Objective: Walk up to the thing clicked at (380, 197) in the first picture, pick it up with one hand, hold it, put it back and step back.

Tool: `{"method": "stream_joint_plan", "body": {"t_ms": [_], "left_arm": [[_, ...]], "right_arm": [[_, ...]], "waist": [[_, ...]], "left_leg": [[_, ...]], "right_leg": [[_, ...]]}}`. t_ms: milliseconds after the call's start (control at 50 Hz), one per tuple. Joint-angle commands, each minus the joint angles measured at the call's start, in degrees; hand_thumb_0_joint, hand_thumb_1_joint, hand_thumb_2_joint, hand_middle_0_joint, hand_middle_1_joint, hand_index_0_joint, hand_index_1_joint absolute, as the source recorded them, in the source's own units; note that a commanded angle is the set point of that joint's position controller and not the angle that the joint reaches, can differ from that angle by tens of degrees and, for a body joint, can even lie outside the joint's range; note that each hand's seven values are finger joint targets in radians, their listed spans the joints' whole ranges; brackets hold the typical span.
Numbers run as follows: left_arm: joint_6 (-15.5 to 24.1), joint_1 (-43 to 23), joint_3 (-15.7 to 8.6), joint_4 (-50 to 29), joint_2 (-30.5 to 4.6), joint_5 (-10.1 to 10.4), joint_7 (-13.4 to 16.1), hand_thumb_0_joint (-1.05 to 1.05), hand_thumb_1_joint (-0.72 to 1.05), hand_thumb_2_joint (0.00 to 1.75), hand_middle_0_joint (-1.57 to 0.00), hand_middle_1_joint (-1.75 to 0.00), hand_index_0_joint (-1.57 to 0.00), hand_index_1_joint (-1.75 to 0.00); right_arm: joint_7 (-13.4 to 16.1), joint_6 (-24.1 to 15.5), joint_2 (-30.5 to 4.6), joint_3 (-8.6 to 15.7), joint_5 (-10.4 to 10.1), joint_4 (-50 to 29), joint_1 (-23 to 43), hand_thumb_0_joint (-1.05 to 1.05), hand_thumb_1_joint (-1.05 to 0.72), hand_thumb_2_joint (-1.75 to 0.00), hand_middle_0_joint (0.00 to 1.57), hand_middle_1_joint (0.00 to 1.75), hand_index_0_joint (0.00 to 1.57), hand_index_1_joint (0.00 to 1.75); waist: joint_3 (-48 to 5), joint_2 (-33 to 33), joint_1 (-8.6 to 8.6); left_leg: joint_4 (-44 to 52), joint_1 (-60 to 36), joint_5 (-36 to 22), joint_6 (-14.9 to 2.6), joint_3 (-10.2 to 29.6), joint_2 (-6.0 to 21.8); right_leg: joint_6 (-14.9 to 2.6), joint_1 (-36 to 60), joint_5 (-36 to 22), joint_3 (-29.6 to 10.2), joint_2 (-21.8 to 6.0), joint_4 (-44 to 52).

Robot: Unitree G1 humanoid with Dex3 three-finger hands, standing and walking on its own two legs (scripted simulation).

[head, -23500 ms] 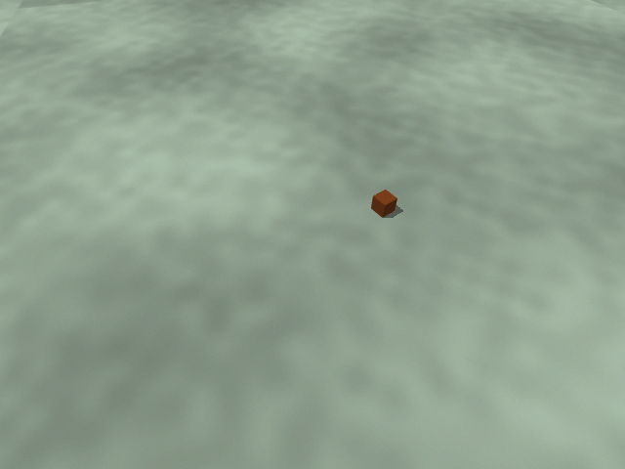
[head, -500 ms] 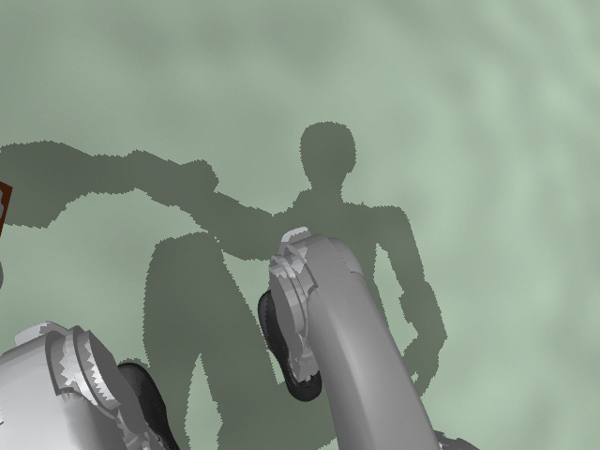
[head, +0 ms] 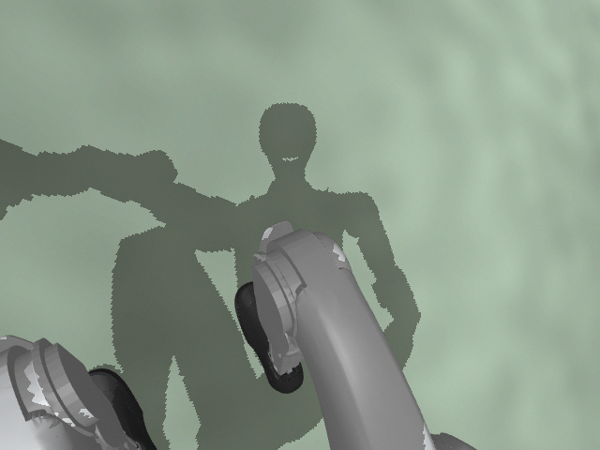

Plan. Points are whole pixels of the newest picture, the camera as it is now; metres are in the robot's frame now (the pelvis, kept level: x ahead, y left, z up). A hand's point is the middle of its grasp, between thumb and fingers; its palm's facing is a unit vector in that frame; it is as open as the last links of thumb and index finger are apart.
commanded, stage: rest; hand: left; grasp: from above
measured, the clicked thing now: out of the picture +0.48 +0.28 -0.25
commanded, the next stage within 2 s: open in 0.98 s
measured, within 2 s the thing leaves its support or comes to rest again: neither
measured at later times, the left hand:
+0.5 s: hand out of the picture +0.47 +0.27 -0.23, palm faces -0.13 -0.41 -0.90, open 10.6 cm
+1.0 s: hand out of the picture +0.47 +0.28 -0.24, palm faces -0.12 -0.41 -0.90, open 10.6 cm
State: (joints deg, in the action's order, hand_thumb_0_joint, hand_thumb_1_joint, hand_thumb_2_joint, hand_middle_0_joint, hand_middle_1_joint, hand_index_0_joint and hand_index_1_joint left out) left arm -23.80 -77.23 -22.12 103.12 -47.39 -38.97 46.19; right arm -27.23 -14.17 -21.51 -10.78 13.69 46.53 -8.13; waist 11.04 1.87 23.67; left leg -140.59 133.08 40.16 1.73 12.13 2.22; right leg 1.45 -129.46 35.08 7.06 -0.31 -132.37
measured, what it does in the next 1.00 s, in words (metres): stands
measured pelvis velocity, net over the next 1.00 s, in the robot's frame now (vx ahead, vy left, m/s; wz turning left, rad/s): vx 0.00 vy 0.00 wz -0.03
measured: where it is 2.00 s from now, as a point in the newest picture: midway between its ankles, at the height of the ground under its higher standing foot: (210, 399)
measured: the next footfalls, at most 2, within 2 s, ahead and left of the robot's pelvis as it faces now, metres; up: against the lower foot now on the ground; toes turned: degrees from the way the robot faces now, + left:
none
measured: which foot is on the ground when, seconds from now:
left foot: down 0.00-1.00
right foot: down 0.00-1.00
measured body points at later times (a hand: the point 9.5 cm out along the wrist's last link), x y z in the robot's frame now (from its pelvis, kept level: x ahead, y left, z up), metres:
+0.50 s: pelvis +0.00 +0.00 +0.00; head +0.30 +0.07 +0.32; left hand +0.48 +0.29 -0.18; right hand -0.03 -0.25 -0.06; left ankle +0.07 +0.14 -0.29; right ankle +0.12 -0.12 -0.29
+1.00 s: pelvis +0.00 +0.00 -0.01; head +0.30 +0.07 +0.32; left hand +0.47 +0.29 -0.19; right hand -0.02 -0.25 -0.06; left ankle +0.07 +0.14 -0.29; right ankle +0.12 -0.12 -0.29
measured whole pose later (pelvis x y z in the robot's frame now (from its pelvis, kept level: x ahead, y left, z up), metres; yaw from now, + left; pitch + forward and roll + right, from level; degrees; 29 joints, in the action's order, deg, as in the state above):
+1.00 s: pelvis +0.00 +0.00 -0.01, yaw -2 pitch +28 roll -13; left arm -20.5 -75.3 -18.5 104.7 -51.6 -33.9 48.8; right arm -28.2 -17.3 -23.5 -16.4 13.2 42.6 -6.2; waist 15.1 4.9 25.8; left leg -143.2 132.0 40.7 1.6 15.0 1.7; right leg 2.1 -126.8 34.9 9.3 0.1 -132.8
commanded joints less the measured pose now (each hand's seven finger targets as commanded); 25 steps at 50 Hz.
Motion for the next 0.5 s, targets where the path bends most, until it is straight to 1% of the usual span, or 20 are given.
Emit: {"method": "stream_joint_plan", "body": {"t_ms": [0,20,40,100,120,140,160,180,200,220,240,260,280,300,320,340,360,420,440,480], "left_arm": [[0.9,-18.3,2.4,-6.2,-11.4,-1.4,3.7,0.0,0.74,0.8,-1.18,-0.62,-1.15,-0.65],[1.1,-18.5,2.5,-6.5,-11.9,-1.3,3.9,0.0,0.73,0.8,-1.18,-0.62,-1.15,-0.65],[1.4,-18.4,1.9,-6.5,-12.5,-1.0,4.0,0.0,0.73,0.82,-1.18,-0.61,-1.15,-0.64],[1.6,-17.6,2.4,-5.4,-12.1,-1.0,4.1,0.0,0.73,0.81,-1.18,-0.6,-1.15,-0.64],[1.8,-17.1,2.8,-5.7,-11.3,-0.8,3.9,0.0,0.73,0.83,-1.18,-0.61,-1.15,-0.65],[1.8,-17.5,3.2,-5.6,-11.3,-0.5,3.8,0.0,0.74,0.78,-1.18,-0.61,-1.15,-0.64],[2.1,-17.4,2.8,-5.7,-12.1,-0.6,4.0,0.0,0.75,0.82,-1.2,-0.61,-1.17,-0.64],[2.0,-17.0,3.1,-5.4,-11.5,-0.3,4.0,0.0,0.75,0.8,-1.19,-0.6,-1.16,-0.63],[2.0,-16.8,3.0,-5.6,-12.1,-0.4,4.2,0.0,0.75,0.81,-1.19,-0.62,-1.16,-0.65],[1.9,-16.6,3.2,-4.8,-11.8,0.0,4.4,0.0,0.74,0.77,-1.18,-0.6,-1.15,-0.63],[1.8,-15.8,3.5,-4.8,-11.5,0.1,4.4,0.0,0.72,0.79,-1.16,-0.61,-1.14,-0.64],[1.8,-16.8,3.8,-5.6,-11.8,0.5,4.4,0.0,0.72,0.76,-1.15,-0.61,-1.13,-0.63],[1.9,-17.5,3.4,-6.3,-13.3,0.1,4.7,0.0,0.7,0.79,-1.15,-0.6,-1.12,-0.63],[2.0,-16.9,3.3,-6.1,-12.6,0.6,4.6,0.0,0.69,0.79,-1.14,-0.61,-1.11,-0.64],[1.9,-16.5,3.4,-5.7,-13.1,0.6,4.5,0.0,0.66,0.79,-1.12,-0.61,-1.09,-0.64],[1.9,-16.3,3.6,-6.2,-12.8,1.1,4.4,0.0,0.66,0.77,-1.11,-0.6,-1.09,-0.63],[2.1,-15.9,3.6,-6.3,-12.8,1.2,4.4,0.0,0.65,0.78,-1.12,-0.58,-1.08,-0.62],[2.5,-15.8,3.7,-6.0,-13.0,1.1,4.5,0.0,0.67,0.78,-1.13,-0.56,-1.1,-0.6],[2.4,-15.8,3.9,-6.1,-13.3,0.9,4.6,0.0,0.67,0.77,-1.13,-0.57,-1.1,-0.61],[2.5,-16.1,4.1,-6.3,-13.4,1.5,4.8,0.0,0.67,0.78,-1.13,-0.58,-1.1,-0.62]], "right_arm": [[-0.5,0.3,-17.6,3.5,0.3,2.3,-15.5,0.0,-0.91,-0.9,0.2,0.3,0.2,0.3],[-0.5,0.2,-17.9,3.6,0.2,2.4,-15.4,0.0,-0.91,-0.9,0.2,0.3,0.2,0.3],[-0.5,0.1,-18.0,3.5,-0.1,2.3,-15.5,0.0,-0.91,-0.9,0.2,0.3,0.2,0.3],[-0.7,-0.2,-17.7,2.8,-0.1,1.6,-15.3,0.0,-0.91,-0.9,0.2,0.3,0.2,0.3],[-0.9,-0.2,-17.6,2.4,0.1,1.5,-15.7,0.0,-0.91,-0.9,0.2,0.3,0.2,0.3],[-0.9,-0.2,-18.0,2.5,0.3,1.8,-14.9,0.0,-0.91,-0.9,0.2,0.3,0.2,0.3],[-0.9,-0.3,-18.5,2.4,0.0,1.5,-15.9,0.0,-0.91,-0.9,0.2,0.3,0.2,0.3],[-1.1,-0.4,-18.0,2.1,0.2,1.0,-15.3,0.0,-0.91,-0.9,0.2,0.3,0.2,0.3],[-1.2,-0.3,-18.3,1.9,0.1,0.9,-15.8,0.0,-0.91,-0.9,0.2,0.3,0.2,0.3],[-1.2,-0.4,-18.6,2.1,0.2,0.5,-15.1,0.0,-0.91,-0.9,0.2,0.3,0.2,0.3],[-1.3,-0.5,-18.6,1.8,0.3,0.4,-15.3,0.0,-0.91,-0.9,0.2,0.3,0.2,0.3],[-1.3,-0.5,-18.9,1.8,0.4,0.7,-14.4,0.0,-0.91,-0.9,0.2,0.3,0.2,0.3],[-1.1,-0.7,-19.1,1.9,0.1,1.2,-14.3,0.0,-0.91,-0.9,0.2,0.3,0.2,0.3],[-1.3,-0.6,-18.9,1.8,0.1,0.7,-14.7,0.0,-0.91,-0.9,0.2,0.3,0.2,0.3],[-1.3,-0.7,-19.1,1.6,0.1,0.8,-14.5,0.0,-0.91,-0.9,0.2,0.3,0.2,0.3],[-1.4,-0.8,-18.9,1.4,0.2,0.6,-13.7,0.0,-0.91,-0.9,0.2,0.3,0.2,0.3],[-1.3,-0.8,-19.1,1.1,0.0,0.2,-14.4,0.0,-0.91,-0.9,0.2,0.3,0.2,0.3],[-1.5,-0.8,-19.5,0.9,-0.1,-0.1,-14.6,0.0,-0.91,-0.9,0.2,0.3,0.2,0.3],[-1.6,-0.9,-19.4,0.7,-0.1,-0.2,-13.9,0.0,-0.91,-0.9,0.2,0.3,0.2,0.3],[-1.5,-1.0,-19.6,0.6,-0.1,-0.1,-13.3,0.0,-0.91,-0.9,0.2,0.3,0.2,0.3]], "waist": [[-42.4,-23.4,4.32],[-41.8,-23.3,4.55],[-42.6,-23.6,4.33],[-42.1,-23.5,4.61],[-42.1,-23.9,5.12],[-40.9,-23.8,5.22],[-41.8,-24.3,5.08],[-40.7,-23.6,5.27],[-41.9,-24.1,5.09],[-40.8,-24.3,5.43],[-40.7,-24.7,5.5],[-40.4,-24.4,5.49],[-40.5,-24.7,5.28],[-40.0,-24.6,5.66],[-40.2,-24.5,5.4],[-39.4,-23.9,5.58],[-40.1,-24.1,5.6],[-40.2,-25.4,5.76],[-39.8,-25.1,5.63],[-39.0,-23.9,6.03]], "left_leg": [[13.6,-26.1,-10.5,-1.49,-5.3,0.2],[13.5,-25.0,-9.9,-1.74,-5.5,0.1],[13.4,-25.3,-10.0,-1.75,-5.4,0.2],[13.0,-25.8,-10.3,-1.57,-4.8,0.4],[12.8,-26.0,-11.6,-1.45,-5.1,0.3],[12.9,-26.1,-11.0,-1.48,-4.9,0.2],[13.3,-25.9,-11.7,-1.47,-4.9,0.4],[12.6,-25.7,-11.7,-1.55,-4.9,0.3],[13.0,-27.0,-12.9,-1.29,-4.7,0.5],[12.8,-27.5,-12.2,-1.39,-4.2,0.3],[12.9,-27.5,-12.3,-1.38,-4.5,0.3],[12.9,-27.3,-11.4,-1.41,-4.6,0.2],[13.2,-26.5,-10.3,-1.58,-4.6,0.3],[13.0,-26.7,-10.8,-1.63,-4.4,0.1],[12.8,-26.2,-10.5,-1.68,-4.7,0.2],[12.7,-26.0,-10.1,-1.85,-4.3,0.1],[12.5,-26.5,-11.2,-1.75,-4.4,0.2],[12.7,-27.8,-12.4,-1.43,-3.6,0.4],[12.3,-27.6,-12.2,-1.61,-3.6,0.4],[12.3,-26.4,-10.5,-1.73,-3.9,0.2]], "right_leg": [[-1.49,26.7,-12.7,6.4,2.5,12.5],[-1.35,27.2,-12.2,6.4,2.5,12.7],[-1.42,27.2,-12.3,6.3,2.6,13.0],[-1.49,26.2,-12.6,6.5,2.5,12.5],[-1.49,27.1,-13.8,6.5,2.7,12.4],[-1.41,26.3,-13.4,6.8,2.4,12.2],[-1.5,27.8,-14.1,6.6,2.9,12.5],[-1.35,27.3,-14.3,6.7,2.6,12.3],[-1.43,28.0,-15.2,6.8,2.8,12.2],[-1.46,26.8,-14.6,7.1,2.5,11.8],[-1.46,27.5,-14.8,7.0,2.8,12.2],[-1.28,27.5,-14.4,7.1,2.7,12.3],[-1.29,27.6,-13.5,7.0,2.8,12.8],[-1.34,27.5,-13.9,7.1,2.6,12.2],[-1.33,27.6,-13.6,7.0,2.8,12.6],[-1.2,27.2,-13.3,7.2,2.5,12.2],[-1.28,27.9,-14.1,7.1,2.8,12.2],[-1.51,27.4,-15.1,7.4,2.7,11.4],[-1.36,27.2,-15.2,7.4,2.6,11.5],[-1.09,27.9,-14.0,7.6,2.7,11.9]]}}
